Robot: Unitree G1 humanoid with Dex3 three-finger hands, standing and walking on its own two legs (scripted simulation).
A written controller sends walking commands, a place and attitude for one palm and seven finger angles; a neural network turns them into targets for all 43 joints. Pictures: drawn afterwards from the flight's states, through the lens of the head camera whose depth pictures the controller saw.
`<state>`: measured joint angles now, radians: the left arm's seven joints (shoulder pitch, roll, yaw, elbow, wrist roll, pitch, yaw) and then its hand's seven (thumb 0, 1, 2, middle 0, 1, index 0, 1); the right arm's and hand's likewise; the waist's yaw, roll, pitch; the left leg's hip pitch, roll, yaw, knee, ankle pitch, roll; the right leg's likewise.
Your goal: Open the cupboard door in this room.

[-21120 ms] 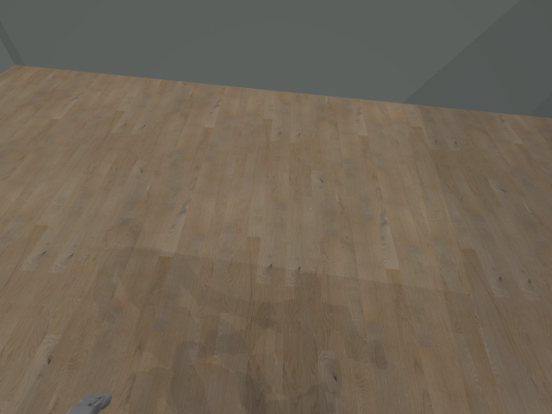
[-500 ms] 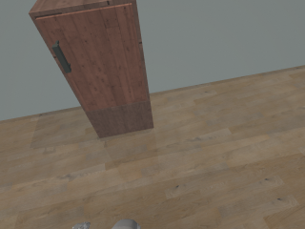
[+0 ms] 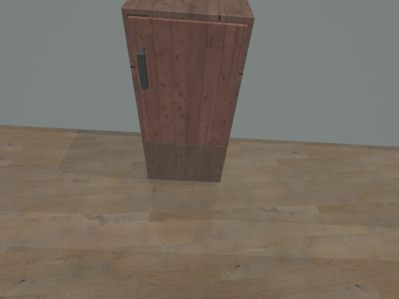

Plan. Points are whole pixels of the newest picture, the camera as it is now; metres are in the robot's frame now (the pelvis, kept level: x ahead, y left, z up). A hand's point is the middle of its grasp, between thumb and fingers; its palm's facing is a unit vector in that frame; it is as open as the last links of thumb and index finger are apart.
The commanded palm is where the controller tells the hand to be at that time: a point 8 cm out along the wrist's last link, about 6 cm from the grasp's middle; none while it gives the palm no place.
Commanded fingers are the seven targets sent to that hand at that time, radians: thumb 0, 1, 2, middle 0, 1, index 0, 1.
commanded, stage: take the last steps up to it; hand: left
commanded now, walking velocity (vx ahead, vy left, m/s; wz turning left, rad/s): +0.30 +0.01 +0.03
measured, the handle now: (143, 68) +0.88 +0.29 +0.00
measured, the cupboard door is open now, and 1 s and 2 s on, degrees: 0 0 0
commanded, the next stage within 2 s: come to a stop and stand still in 0.92 s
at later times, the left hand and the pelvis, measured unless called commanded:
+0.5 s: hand (150, 288) +0.18 +0.12 -0.16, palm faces +0.08 -0.96 -0.25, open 7.1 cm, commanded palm none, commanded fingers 0.00 0.90 0.90 -0.20 -0.30 -0.20 -0.30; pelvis +0.14 -0.07 +0.00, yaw +2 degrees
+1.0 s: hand (134, 253) +0.27 +0.19 -0.19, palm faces +0.11 -0.98 -0.16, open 7.4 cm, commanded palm none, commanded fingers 0.00 0.90 0.90 -0.20 -0.30 -0.20 -0.30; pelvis +0.30 +0.02 -0.01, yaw +2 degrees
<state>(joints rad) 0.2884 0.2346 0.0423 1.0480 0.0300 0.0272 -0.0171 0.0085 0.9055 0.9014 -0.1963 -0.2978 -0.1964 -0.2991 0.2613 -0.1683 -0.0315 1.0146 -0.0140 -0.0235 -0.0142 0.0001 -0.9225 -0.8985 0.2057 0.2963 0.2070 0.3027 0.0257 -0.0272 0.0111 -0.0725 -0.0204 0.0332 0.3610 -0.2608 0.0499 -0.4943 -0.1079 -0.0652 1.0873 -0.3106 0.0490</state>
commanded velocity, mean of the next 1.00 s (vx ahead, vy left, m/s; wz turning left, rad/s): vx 0.25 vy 0.04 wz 0.03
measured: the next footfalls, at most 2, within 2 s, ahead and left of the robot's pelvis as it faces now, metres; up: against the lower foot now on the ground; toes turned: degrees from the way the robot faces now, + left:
right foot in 0.28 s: +0.19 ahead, -0.15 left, +0.00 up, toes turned -8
left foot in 0.84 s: +0.36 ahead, +0.12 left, +0.00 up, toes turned +11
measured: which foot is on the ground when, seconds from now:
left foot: down 0.00-0.28, up 0.30-0.82, down 0.84-1.00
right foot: up 0.00-0.26, down 0.28-0.84, up 0.86-1.00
